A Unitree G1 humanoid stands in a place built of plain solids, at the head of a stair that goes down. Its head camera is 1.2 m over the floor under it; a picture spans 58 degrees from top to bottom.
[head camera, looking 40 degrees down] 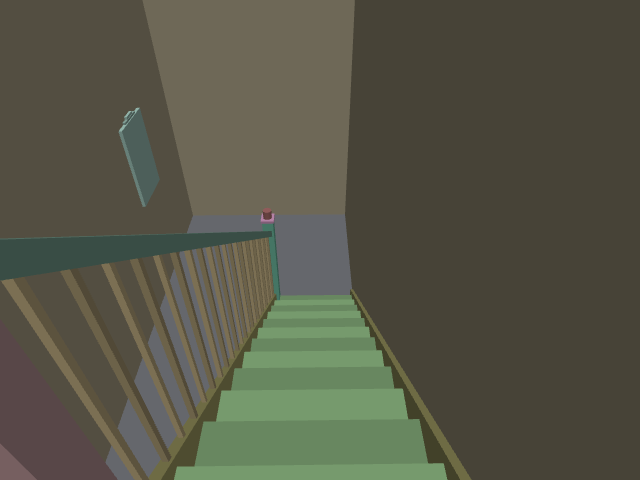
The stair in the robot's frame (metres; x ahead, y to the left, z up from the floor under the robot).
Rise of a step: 0.20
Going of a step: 0.25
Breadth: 0.83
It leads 1 degrees to the left of straight ahead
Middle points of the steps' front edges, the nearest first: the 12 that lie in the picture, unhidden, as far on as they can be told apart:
0.58 0.03 -0.20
0.83 0.03 -0.40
1.08 0.03 -0.60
1.33 0.04 -0.80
1.57 0.04 -1.00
1.82 0.04 -1.19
2.07 0.05 -1.39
2.32 0.05 -1.59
2.57 0.05 -1.79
2.81 0.06 -1.99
3.06 0.06 -2.18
3.31 0.04 -2.38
